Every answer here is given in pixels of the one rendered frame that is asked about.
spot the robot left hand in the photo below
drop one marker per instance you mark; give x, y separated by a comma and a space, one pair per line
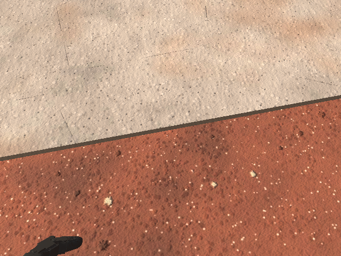
52, 246

